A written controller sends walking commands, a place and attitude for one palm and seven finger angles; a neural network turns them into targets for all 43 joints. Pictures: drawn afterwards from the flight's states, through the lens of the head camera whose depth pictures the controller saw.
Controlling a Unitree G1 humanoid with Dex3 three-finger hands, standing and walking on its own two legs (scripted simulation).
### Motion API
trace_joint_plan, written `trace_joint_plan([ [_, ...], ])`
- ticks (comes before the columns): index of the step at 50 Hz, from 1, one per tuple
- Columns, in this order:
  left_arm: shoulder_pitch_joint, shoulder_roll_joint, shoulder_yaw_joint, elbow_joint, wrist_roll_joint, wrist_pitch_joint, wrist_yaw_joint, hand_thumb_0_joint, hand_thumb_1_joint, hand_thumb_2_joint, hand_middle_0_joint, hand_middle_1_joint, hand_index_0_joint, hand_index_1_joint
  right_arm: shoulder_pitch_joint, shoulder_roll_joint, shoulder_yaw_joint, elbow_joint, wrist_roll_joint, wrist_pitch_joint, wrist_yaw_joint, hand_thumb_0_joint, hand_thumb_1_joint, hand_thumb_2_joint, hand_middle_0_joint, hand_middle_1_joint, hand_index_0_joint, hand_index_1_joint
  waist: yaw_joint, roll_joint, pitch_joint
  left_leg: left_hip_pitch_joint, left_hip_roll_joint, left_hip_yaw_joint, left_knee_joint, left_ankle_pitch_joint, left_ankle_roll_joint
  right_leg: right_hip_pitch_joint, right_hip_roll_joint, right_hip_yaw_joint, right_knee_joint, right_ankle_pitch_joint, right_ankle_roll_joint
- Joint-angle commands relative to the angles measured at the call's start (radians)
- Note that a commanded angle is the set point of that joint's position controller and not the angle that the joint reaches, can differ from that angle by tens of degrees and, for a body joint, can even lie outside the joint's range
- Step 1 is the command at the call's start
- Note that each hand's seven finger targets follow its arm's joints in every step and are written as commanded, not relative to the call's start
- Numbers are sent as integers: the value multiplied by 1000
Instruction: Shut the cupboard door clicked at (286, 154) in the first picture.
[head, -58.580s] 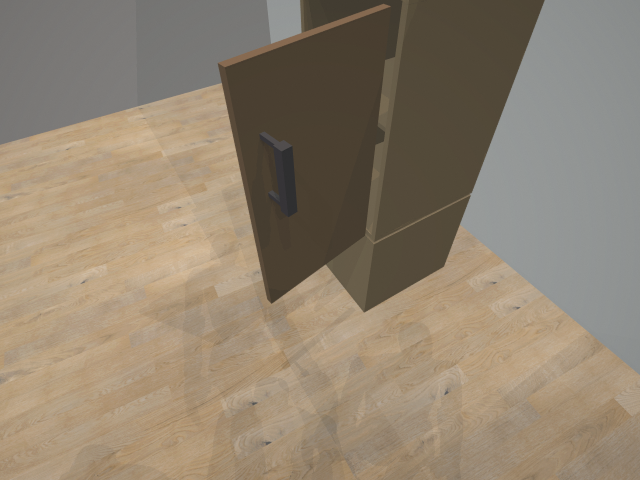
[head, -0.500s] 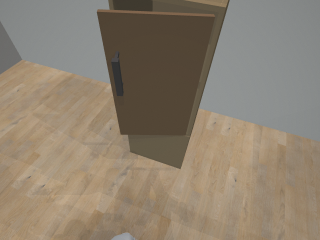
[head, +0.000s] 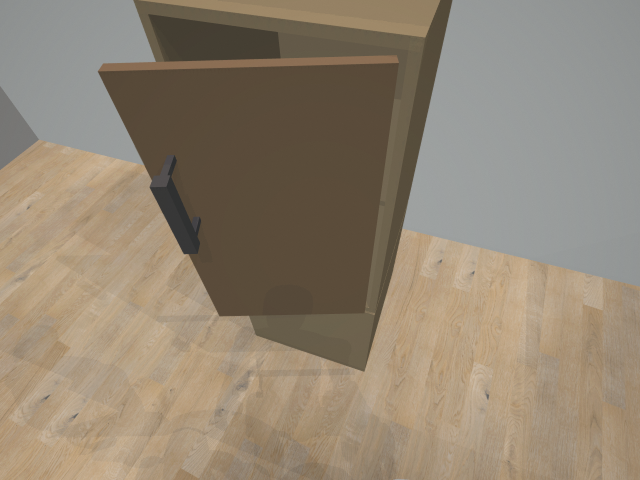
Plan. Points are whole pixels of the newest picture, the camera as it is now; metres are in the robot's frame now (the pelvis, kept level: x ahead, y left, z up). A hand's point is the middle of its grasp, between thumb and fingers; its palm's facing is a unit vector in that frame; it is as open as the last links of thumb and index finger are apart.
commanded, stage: come to a stop and stand still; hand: left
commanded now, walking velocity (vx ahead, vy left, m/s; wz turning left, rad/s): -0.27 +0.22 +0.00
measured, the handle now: (181, 207) +0.46 +0.22 +0.07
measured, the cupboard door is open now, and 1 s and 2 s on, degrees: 20 20 20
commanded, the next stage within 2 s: look again from close up in 0.98 s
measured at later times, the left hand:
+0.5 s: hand out of the picture -0.02 +0.25 -0.17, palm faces +0.06 -0.97 -0.22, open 7.3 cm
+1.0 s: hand out of the picture -0.06 +0.20 -0.17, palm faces -0.02 -0.99 -0.13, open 7.3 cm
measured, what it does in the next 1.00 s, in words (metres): steps on the spot: left foot, then right foot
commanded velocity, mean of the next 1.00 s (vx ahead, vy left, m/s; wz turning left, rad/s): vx -0.02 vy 0.01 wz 0.00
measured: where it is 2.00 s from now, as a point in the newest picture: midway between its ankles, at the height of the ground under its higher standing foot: outside the picture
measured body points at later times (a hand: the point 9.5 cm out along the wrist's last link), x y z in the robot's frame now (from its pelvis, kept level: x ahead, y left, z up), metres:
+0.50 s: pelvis -0.04 +0.05 +0.01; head -0.02 +0.07 +0.46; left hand -0.02 +0.30 -0.15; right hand +0.04 -0.18 -0.13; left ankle -0.03 +0.15 -0.73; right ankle -0.07 -0.08 -0.70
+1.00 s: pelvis -0.06 +0.05 +0.02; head -0.05 +0.06 +0.47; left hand -0.06 +0.25 -0.16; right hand -0.12 -0.17 -0.14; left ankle -0.03 +0.15 -0.73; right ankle -0.08 -0.07 -0.73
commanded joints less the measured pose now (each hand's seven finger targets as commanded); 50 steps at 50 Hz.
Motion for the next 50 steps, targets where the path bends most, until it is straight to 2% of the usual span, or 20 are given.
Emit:
trace_joint_plan([
  [1,124,215,61,-15,5,0,37,0,900,900,-200,-300,-200,-300,28,-84,-23,-61,0,-2,-6,0,-900,-900,200,300,200,300,85,-331,-151,-222,-28,-67,316,-131,-1,292,-350,286,-153,1035,-253],
  [6,40,215,77,-74,15,15,42,0,900,900,-200,-300,-200,-300,-28,-65,-23,-89,-4,10,12,0,-900,-900,200,300,200,300,70,-201,-205,-201,-43,-80,308,-38,-18,241,-297,198,-177,724,-215],
  [11,-17,204,73,-97,17,29,29,0,900,900,-200,-300,-200,-300,72,-57,-17,-64,-8,-7,16,0,-900,-900,200,300,200,300,4,-231,-161,46,-51,-16,-152,238,-13,33,-202,158,-142,225,-119],
  [12,-4,179,64,-101,7,38,24,0,900,900,-200,-300,-200,-300,82,-89,-18,-62,-10,-13,17,0,-900,-900,200,300,200,300,0,-128,-151,120,-25,-43,-249,295,-8,-43,-145,126,-80,61,-74],
  [13,21,118,54,-111,-3,49,21,0,900,900,-200,-300,-200,-300,55,-163,-29,-84,-20,-23,16,0,-900,-900,200,300,200,300,14,135,-112,66,149,-267,-383,308,44,-128,-24,50,55,-169,-15],
  [14,-5,92,49,-124,-6,61,22,0,900,900,-200,-300,-200,-300,-7,-221,-39,-124,-32,-18,8,0,-900,-900,200,300,200,300,8,277,-34,-143,286,-394,-478,331,122,-87,46,41,199,-317,11],
  [15,-5,107,54,-123,-5,68,19,0,900,900,-200,-300,-200,-300,-82,-213,-27,-151,-37,-15,2,0,-900,-900,200,300,200,300,32,177,5,-284,283,-338,-496,220,167,1,28,109,292,-281,-5],
  [16,17,108,54,-115,6,76,16,0,900,900,-200,-300,-200,-300,-124,-187,-17,-158,-37,-23,-2,0,-900,-900,200,300,200,300,58,177,31,-295,246,-323,-513,213,167,-17,33,107,352,-257,-8],
  [19,80,115,53,-68,3,65,6,0,900,900,-200,-300,-200,-300,-155,-155,0,-157,-31,-28,-10,0,-900,-900,200,300,200,300,84,157,-5,-149,159,-191,-429,363,154,-48,48,105,393,-179,0],
  [23,78,89,23,-64,-5,37,7,0,900,900,-200,-300,-200,-300,-72,-148,-3,-114,-22,-38,-12,0,-900,-900,200,300,200,300,46,113,-110,99,172,-186,-358,613,184,-3,42,53,100,-200,10],
  [25,126,83,16,-39,-8,25,12,0,900,900,-200,-300,-200,-300,-42,-141,-5,-89,-12,-40,-12,0,-900,-900,200,300,200,300,51,81,-142,107,159,-179,-298,666,164,115,46,50,-110,-55,8],
  [26,162,94,14,-20,-7,13,16,0,900,900,-200,-300,-200,-300,-38,-125,-3,-81,-4,-41,-9,0,-900,-900,200,300,200,300,58,28,-149,87,120,-164,-253,636,128,182,34,99,-243,92,-4],
  [27,165,116,12,-5,-2,3,22,0,900,900,-200,-300,-200,-300,-26,-91,-2,-80,3,-42,-6,0,-900,-900,200,300,200,300,35,-63,-135,28,66,-120,-219,512,78,207,-42,204,-269,204,-35],
  [28,143,136,10,-4,-2,-5,23,0,900,900,-200,-300,-200,-300,-26,-65,7,-82,7,-40,-2,0,-900,-900,200,300,200,300,15,-137,-102,13,22,-82,-234,363,44,167,-127,260,-280,254,-71],
  [29,108,147,4,-6,-4,-6,19,0,900,900,-200,-300,-200,-300,-21,-63,9,-69,5,-39,4,0,-900,-900,200,300,200,300,-2,-128,-77,62,0,-82,-266,302,32,83,-147,251,-288,167,-95],
  [30,114,130,1,-1,-2,-6,17,0,900,900,-200,-300,-200,-300,-20,-62,10,-61,-3,-43,6,0,-900,-900,200,300,200,300,0,-96,-82,98,7,-86,-279,436,38,86,-100,209,-244,257,-81],
  [31,131,107,3,12,-3,-14,21,0,900,900,-200,-300,-200,-300,-15,-61,8,-42,-6,-42,2,0,-900,-900,200,300,200,300,8,-192,-121,116,30,-80,-263,467,41,119,-66,195,-234,293,-69],
  [32,140,96,-4,20,-7,-16,23,0,900,900,-200,-300,-200,-300,-14,-75,8,-31,-5,-44,0,0,-900,-900,200,300,200,300,13,-207,-112,112,32,-81,-270,452,41,123,-70,193,-247,287,-64],
  [39,163,68,-13,48,-8,-1,23,0,900,900,-200,-300,-200,-300,10,-61,28,32,-11,-40,-1,0,-900,-900,200,300,200,300,23,-72,43,57,32,-95,-371,279,43,54,-35,191,-327,-65,-50],
  [50,190,46,-9,67,-12,2,21,0,900,900,-200,-300,-200,-300,95,-34,32,57,-14,-47,-12,0,-900,-900,200,300,200,300,31,-12,16,12,35,-113,-392,240,46,107,-22,167,-301,-41,-52],
])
